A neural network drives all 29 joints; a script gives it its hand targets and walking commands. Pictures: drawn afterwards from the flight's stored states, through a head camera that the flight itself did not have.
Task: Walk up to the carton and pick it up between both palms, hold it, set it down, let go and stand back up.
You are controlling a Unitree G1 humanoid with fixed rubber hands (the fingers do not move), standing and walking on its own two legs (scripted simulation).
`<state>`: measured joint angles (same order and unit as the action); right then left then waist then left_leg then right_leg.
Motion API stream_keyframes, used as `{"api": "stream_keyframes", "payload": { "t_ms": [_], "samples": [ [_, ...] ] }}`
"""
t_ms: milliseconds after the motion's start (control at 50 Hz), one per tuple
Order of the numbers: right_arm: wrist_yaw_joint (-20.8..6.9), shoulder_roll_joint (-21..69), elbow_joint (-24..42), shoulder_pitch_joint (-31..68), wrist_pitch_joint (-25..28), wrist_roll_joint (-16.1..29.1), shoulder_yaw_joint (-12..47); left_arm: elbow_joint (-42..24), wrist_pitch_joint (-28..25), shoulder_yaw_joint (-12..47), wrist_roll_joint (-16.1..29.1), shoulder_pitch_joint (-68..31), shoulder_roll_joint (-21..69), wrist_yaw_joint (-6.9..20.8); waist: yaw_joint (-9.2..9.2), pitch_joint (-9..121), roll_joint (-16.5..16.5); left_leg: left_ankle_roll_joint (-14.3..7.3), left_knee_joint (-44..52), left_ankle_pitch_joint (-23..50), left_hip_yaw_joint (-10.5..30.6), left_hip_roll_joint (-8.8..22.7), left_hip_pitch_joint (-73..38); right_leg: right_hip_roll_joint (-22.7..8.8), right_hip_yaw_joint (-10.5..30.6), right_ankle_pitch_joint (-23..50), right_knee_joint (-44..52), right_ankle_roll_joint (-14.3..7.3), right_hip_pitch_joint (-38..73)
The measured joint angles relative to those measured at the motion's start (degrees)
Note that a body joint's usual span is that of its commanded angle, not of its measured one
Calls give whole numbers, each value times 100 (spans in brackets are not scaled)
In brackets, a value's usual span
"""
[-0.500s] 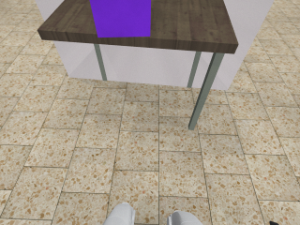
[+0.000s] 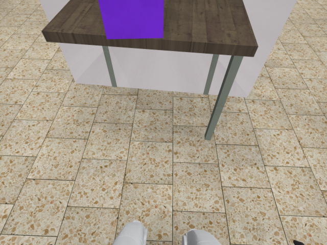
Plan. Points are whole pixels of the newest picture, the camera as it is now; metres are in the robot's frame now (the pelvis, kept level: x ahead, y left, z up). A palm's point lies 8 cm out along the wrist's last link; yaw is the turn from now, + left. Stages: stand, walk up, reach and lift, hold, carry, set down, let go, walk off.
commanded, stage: walk up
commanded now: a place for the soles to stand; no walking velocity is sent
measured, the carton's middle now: out of the picture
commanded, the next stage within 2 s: none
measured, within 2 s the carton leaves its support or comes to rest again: neither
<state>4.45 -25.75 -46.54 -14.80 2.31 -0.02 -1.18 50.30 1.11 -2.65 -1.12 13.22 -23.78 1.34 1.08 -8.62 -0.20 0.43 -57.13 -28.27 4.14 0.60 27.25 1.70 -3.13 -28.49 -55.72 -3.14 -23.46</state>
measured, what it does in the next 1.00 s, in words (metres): steps on the spot: left foot, then right foot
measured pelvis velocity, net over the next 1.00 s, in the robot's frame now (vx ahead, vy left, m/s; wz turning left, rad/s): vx -0.02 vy -0.01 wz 0.00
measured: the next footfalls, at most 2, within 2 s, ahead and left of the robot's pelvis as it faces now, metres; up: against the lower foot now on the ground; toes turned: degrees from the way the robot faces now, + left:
left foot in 0.02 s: +0.08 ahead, +0.14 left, +0.00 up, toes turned -3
right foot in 0.26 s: -0.02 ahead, -0.12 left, +0.00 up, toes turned -1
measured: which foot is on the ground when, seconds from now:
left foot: up 0.00-0.00, down 0.02-1.00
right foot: down 0.00-0.08, up 0.10-0.24, down 0.26-1.00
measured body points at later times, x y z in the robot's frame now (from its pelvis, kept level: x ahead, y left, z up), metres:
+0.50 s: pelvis -0.01 +0.00 +0.00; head +0.03 +0.00 +0.45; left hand +0.06 +0.32 -0.12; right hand +0.08 -0.34 -0.10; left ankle +0.04 +0.14 -0.68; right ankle +0.00 -0.10 -0.68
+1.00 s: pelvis -0.02 -0.01 +0.00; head +0.01 +0.00 +0.45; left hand +0.04 +0.32 -0.12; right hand +0.06 -0.34 -0.09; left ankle +0.02 +0.14 -0.68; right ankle -0.01 -0.10 -0.68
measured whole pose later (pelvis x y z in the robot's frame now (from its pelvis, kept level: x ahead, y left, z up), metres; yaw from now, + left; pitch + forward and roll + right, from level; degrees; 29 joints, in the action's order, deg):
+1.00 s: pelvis -0.02 -0.01 +0.00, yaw +0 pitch -4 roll -1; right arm 4.4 -25.7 -46.5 -14.8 2.3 0.0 -1.2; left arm 50.2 1.2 -2.7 -1.1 13.3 -23.7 1.3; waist 1.1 -8.8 -0.3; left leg 0.4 -56.8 -28.0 3.9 0.7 27.3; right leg 1.7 -2.8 -28.5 -55.6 -2.9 -23.6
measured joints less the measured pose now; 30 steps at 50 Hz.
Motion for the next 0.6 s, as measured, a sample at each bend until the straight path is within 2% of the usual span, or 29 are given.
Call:
{"api": "stream_keyframes", "payload": {
  "t_ms": [100, 180, 220, 280, 380, 500, 540, 600],
  "samples": [
    [0, 87, -2, -48, 43, 0, 0, -1, 2, -1, 0, -155, -16, 0, 0, -11, -53, 14, 113, 294, -48, -7, -78, -17, 37, 12, -35, 30, 2],
    [0, 87, -1, -64, 44, 0, 0, -8, 8, -3, 0, -413, -117, 0, 1, -9, -108, 12, 115, 306, -25, 11, -101, -17, 37, -658, -207, 30, -2],
    [0, 87, 0, -62, 44, 0, 0, -7, 8, -3, 0, -494, -217, 0, 1, -9, -178, 12, 112, 326, -25, 11, -60, -17, 38, -568, -208, 30, 0],
    [0, 88, -1, -39, 36, 0, 0, -1, 8, -1, 0, -470, -333, 0, 2, 4, -254, 6, 55, 332, -15, 15, 54, -10, 28, -24, -135, 26, -8],
    [0, 34, -1, -27, 4, 0, -1, -1, -2, 1, 0, -192, -156, 0, 3, 3, -153, -8, -39, 8, -15, 8, 137, -5, 27, -58, -59, -7, -8],
    [0, 9, 0, -27, 3, 0, 0, -2, -2, 0, 0, -22, 3, 0, 1, 1, 10, -8, 24, 49, -27, 9, 3, -5, 26, -49, -43, 14, -9],
    [0, 53, 0, -27, 14, 0, 1, -2, -2, -1, 0, -40, -11, 0, 1, -1, -20, 3, 66, 303, -52, 7, -5, -15, 46, -39, -43, 34, -8],
    [0, 91, -2, -62, 49, 0, 0, -4, 5, -1, 0, -207, -19, 0, 0, -16, -46, 19, 89, 288, -52, 10, -52, -16, 57, -211, -146, 34, -24]
  ]
}}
